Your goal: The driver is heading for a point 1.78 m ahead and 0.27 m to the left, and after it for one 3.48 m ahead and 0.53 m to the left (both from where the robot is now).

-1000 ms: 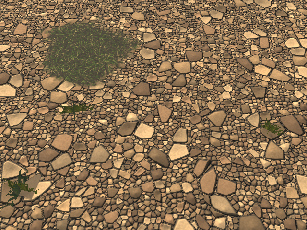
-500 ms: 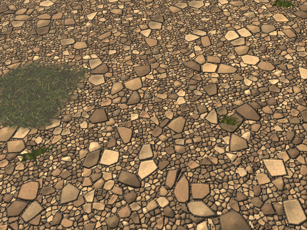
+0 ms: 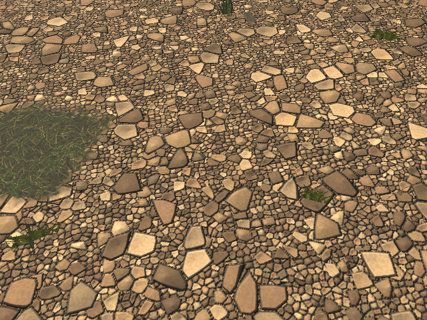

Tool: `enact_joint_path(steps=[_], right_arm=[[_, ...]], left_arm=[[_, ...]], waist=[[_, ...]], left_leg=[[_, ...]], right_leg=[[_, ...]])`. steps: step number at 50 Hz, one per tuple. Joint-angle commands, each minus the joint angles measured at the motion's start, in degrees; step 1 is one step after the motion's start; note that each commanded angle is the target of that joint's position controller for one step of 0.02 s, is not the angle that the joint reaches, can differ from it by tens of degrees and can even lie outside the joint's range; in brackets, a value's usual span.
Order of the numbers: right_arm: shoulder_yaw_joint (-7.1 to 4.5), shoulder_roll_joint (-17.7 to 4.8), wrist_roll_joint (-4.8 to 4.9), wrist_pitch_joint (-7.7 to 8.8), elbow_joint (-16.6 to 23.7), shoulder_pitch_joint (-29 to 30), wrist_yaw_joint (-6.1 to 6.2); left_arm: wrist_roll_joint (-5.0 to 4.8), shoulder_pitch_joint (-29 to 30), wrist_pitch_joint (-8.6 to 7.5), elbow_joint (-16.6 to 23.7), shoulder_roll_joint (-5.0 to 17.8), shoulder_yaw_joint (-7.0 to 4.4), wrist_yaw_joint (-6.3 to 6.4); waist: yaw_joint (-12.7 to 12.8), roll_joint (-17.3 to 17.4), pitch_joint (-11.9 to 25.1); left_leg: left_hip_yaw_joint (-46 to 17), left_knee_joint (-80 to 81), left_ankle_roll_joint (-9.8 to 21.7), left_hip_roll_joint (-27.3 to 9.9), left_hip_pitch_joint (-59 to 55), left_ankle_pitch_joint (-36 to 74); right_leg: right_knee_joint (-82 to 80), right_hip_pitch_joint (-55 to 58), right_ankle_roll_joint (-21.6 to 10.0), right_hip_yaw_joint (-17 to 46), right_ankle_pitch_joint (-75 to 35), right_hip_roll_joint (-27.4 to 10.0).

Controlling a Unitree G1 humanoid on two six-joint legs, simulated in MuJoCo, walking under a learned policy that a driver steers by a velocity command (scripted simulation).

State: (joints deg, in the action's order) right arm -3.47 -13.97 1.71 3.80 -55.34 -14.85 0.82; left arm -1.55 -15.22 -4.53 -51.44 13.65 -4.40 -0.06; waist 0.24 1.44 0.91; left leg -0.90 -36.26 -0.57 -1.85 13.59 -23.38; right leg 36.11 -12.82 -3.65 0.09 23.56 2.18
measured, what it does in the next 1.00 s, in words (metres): walks ahead: left foot, then right foot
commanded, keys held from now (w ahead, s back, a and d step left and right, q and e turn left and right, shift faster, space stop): w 1.00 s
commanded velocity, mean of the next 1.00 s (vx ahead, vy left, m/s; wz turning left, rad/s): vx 0.46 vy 0.00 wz -0.01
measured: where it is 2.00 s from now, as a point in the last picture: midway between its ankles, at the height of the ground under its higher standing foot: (218, 179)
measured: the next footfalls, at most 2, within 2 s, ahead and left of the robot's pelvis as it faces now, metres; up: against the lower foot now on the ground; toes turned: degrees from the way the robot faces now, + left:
left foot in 0.38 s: +0.36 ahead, +0.15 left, +0.00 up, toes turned +2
right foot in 0.96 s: +0.66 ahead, -0.08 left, +0.00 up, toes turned -3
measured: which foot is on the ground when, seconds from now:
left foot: down 0.00-0.02, up 0.04-0.36, down 0.38-0.96, up 0.98-1.00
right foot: down 0.00-0.40, up 0.42-0.94, down 0.96-1.00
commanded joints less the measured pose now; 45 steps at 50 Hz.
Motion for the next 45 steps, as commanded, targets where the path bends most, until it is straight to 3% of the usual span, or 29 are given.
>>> enact_joint_path(steps=[1, 2, 3, 4, 6, 8, 11, 14, 16, 17, 18, 19, 20, 21, 22, 23, 24, 25, 26, 29, 33, 37, 42, 45], right_arm=[[-0.65, -4.9, -0.26, 2.97, 8.6, 13.1, -0.57], [-0.82, -6.0, -0.54, 3.74, 9.2, 14.3, -0.64], [-1.16, -6.8, 0.31, 3.86, 9.4, 14.4, -1.10], [-0.68, -5.5, 0.88, 3.67, 9.3, 14.3, -1.57], [-0.35, -4.2, 0.36, 3.35, 10.0, 15.5, -2.24], [0.16, -2.8, -0.28, 2.93, 10.7, 16.3, -3.11], [1.38, -0.4, -0.98, 2.43, 12.9, 21.6, -3.77], [0.74, -3.5, -0.03, 1.73, 14.3, 23.3, -3.54], [-0.17, -6.0, -0.05, 1.71, 14.4, 21.6, -3.38], [-0.84, -7.2, -0.21, 1.65, 13.9, 18.8, -3.22], [-1.86, -8.8, -0.22, 1.41, 12.2, 12.6, -2.93], [-2.98, -10.6, -0.10, 1.06, 9.5, 3.3, -2.52], [-3.95, -14.9, -0.90, 0.77, 7.7, -6.4, -1.88], [-3.70, -16.3, -1.55, 1.00, 6.3, -8.5, -2.94], [-2.35, -11.1, -0.93, 1.26, 6.7, -5.4, -3.17], [-1.71, -9.1, -0.71, 1.56, 7.4, -0.4, -3.04], [-1.38, -8.5, -1.18, 1.91, 8.3, 4.2, -3.06], [-1.19, -7.6, -2.12, 2.26, 8.4, 6.7, -3.20], [-0.93, -6.7, -2.82, 2.62, 8.2, 7.8, -3.21], [-0.80, -6.5, -2.12, 3.17, 6.9, 6.9, -2.92], [-1.26, -9.1, -1.86, 2.85, 5.3, 1.9, -1.44], [-1.17, -9.8, -1.18, 2.28, 4.1, -2.5, -0.75], [-1.24, -10.3, -0.88, 0.84, 2.0, -8.3, -0.67], [-1.64, -11.2, -0.71, -0.18, 1.6, -8.8, -0.46]], left_arm=[[-0.57, -12.7, -1.74, -1.7, 11.7, -3.40, -0.30], [0.44, -16.4, -1.97, -1.8, 11.4, -3.13, -0.82], [1.24, -15.0, -2.00, -1.5, 8.7, -1.98, -0.90], [1.41, -14.1, -1.87, -0.8, 7.4, -1.44, -0.90], [0.90, -12.5, -1.05, -0.7, 6.0, -0.42, -0.50], [0.99, -11.0, -0.04, -0.4, 4.9, 0.24, 0.17], [1.10, -8.9, 0.06, 0.4, 7.3, -0.02, 1.33], [0.25, -11.6, -0.82, -1.1, 9.5, -0.75, 1.41], [0.16, -11.1, -0.74, -1.6, 9.6, -1.00, 1.27], [0.38, -10.7, -0.41, -1.6, 10.1, -1.26, 1.23], [0.73, -10.4, 0.14, -1.6, 10.2, -1.32, 1.21], [1.09, -10.3, 0.61, -1.4, 9.5, -1.04, 1.28], [2.40, -11.7, 0.80, 0.0, 6.6, 0.01, 1.34], [0.95, -19.9, -0.33, -0.4, -1.8, 2.08, 0.74], [-0.51, -14.2, -1.47, -0.2, 4.9, 0.59, 0.45], [-1.54, -7.5, -2.01, 2.1, 8.1, -0.34, 0.36], [-0.98, -4.6, -2.21, 2.8, 8.1, -0.30, 0.83], [0.15, -3.8, -1.91, 2.9, 7.7, -0.72, 1.23], [0.42, -5.4, -1.18, 2.7, 6.7, -0.81, 1.34], [0.53, -5.0, 0.43, 2.9, 5.1, -0.84, 1.60], [1.59, 3.5, 0.41, 5.6, 5.7, -0.93, 1.56], [1.30, 11.0, -0.46, 7.5, 4.3, -0.17, 0.71], [0.55, 19.6, -1.20, 10.8, 3.8, 0.88, -1.13], [0.29, 19.9, -1.75, 12.1, 5.2, 0.82, -2.23]], waist=[[6.2, -14.0, -2.1], [8.0, -17.8, -2.1], [5.9, -10.6, -3.6], [5.1, -7.0, -3.4], [3.6, -3.8, -4.9], [2.9, -5.8, -5.3], [3.2, -6.0, -6.6], [2.7, -8.1, -7.7], [0.9, -8.6, -6.5], [-0.8, -9.2, -3.8], [-4.1, -9.5, 0.5], [-8.3, -9.0, 5.6], [-10.3, 0.2, 13.5], [-5.0, 17.2, 23.2], [-6.7, 11.4, 16.3], [-5.7, 7.3, 7.0], [-3.5, 1.3, 3.4], [-1.5, 0.4, 1.2], [0.6, 2.3, 1.3], [2.0, 3.0, -0.7], [0.0, 0.3, -3.3], [-2.9, 0.4, -4.0], [-6.1, 0.7, -6.0], [-4.7, 2.6, -5.3]], left_leg=[[3.4, -13.2, 2.8, 2.9, 21.7, 12.4], [0.9, -25.7, 2.1, 4.0, 35.5, -6.6], [-2.0, -33.4, 3.4, 1.0, 42.7, -10.4], [-2.3, -36.8, 4.6, -0.9, 46.2, -7.8], [-1.3, -33.0, 5.0, -4.6, 47.0, -0.5], [1.1, -24.9, 3.3, -4.8, 40.0, 7.2], [5.2, -5.3, 1.2, -0.9, 22.6, 21.8], [3.9, 2.9, 2.1, 0.6, 16.3, 25.9], [3.3, 5.6, 4.0, 1.1, 14.4, 24.6], [4.0, 5.2, 5.1, 2.2, 10.8, 22.7], [5.3, 4.7, 6.6, 3.8, 3.0, 20.8], [5.1, 4.1, 8.1, 3.7, -9.6, 20.0], [-10.0, 2.9, 11.7, -8.7, -27.0, 16.5], [-40.5, 15.6, 20.2, -20.6, -38.8, -4.0], [-43.6, 22.2, 17.3, -18.6, -32.9, -11.6], [-34.6, 22.9, 14.8, -17.4, -23.8, -9.0], [-27.8, 23.9, 13.9, -15.6, -14.4, -1.3], [-22.6, 25.0, 13.6, -13.6, -7.1, 4.4], [-19.2, 26.4, 13.4, -12.0, -2.9, 6.8], [-13.3, 30.2, 14.3, -10.2, 1.8, 8.5], [-10.3, 31.9, 14.6, -10.4, -1.5, 13.6], [-5.1, 31.4, 12.4, -8.5, -4.7, 18.3], [-4.3, 27.6, 12.3, -10.8, -13.7, 21.1], [-5.2, 23.3, 11.4, -13.2, -18.3, 28.3]], right_leg=[[-16.0, 17.8, -9.8, 23.7, -12.0, -12.4], [-19.6, 26.1, -14.7, 36.7, -22.5, -20.8], [-17.4, 28.1, -15.2, 35.9, -25.3, -22.7], [-17.3, 29.3, -14.1, 31.8, -27.2, -22.2], [-20.0, 26.3, -10.6, 23.5, -30.2, -20.3], [-24.4, 19.4, -8.5, 16.6, -30.1, -16.6], [-29.2, 5.4, -6.3, 6.6, -25.5, -10.8], [-31.6, 7.0, -5.9, 6.7, -23.5, -13.9], [-27.4, 12.7, -4.5, 5.8, -34.7, -15.7], [-22.7, 15.1, -3.6, 4.8, -45.1, -15.9], [-14.7, 15.3, -2.5, 3.2, -54.4, -14.7], [-3.1, 10.3, -0.9, 1.7, -55.6, -12.5], [16.8, -3.8, 0.7, 0.0, -34.8, -8.8], [35.2, -20.2, 3.0, 4.9, 7.9, 1.4], [41.8, -26.4, 1.8, 9.1, 7.7, -1.3], [42.4, -29.9, 0.8, 6.7, 2.4, -4.2], [39.6, -26.9, 0.3, 5.6, -3.3, -7.3], [36.7, -23.9, 0.2, 5.3, -6.5, -9.3], [34.9, -20.1, 0.1, 6.0, -8.3, -10.9], [29.3, -20.1, 1.1, 5.0, -10.2, -12.0], [17.3, -28.3, 3.7, 4.5, -22.0, -12.3], [4.3, -26.8, 4.1, 1.9, -31.3, -10.0], [-4.6, -28.2, 3.6, 0.4, -28.3, -7.9], [-7.6, -25.5, 1.5, -0.1, -21.5, -6.3]])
